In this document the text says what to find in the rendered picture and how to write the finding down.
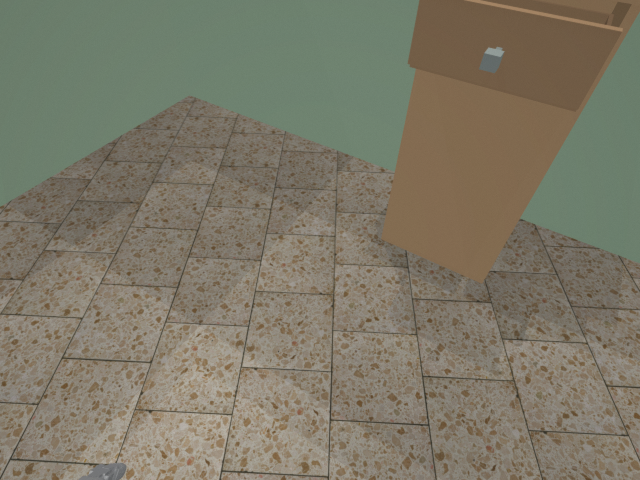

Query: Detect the cabinet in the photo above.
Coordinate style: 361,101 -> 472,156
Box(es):
381,0 -> 640,284

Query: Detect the handle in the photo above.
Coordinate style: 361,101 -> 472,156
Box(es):
479,47 -> 505,73

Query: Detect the drawer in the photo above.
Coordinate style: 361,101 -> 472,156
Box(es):
408,0 -> 623,112

